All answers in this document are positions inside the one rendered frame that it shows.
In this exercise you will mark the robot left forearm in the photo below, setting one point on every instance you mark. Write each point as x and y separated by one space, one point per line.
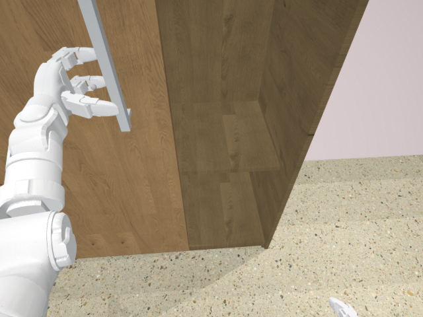
35 160

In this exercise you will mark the handle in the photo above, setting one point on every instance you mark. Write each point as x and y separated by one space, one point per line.
97 35

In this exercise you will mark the wardrobe door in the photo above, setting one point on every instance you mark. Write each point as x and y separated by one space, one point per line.
123 193

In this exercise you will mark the robot left upper arm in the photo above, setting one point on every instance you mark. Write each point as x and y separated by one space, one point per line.
33 250

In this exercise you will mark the left robot hand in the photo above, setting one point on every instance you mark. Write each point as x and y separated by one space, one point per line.
51 79

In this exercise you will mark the right robot hand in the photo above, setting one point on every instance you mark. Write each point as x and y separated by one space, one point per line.
341 309

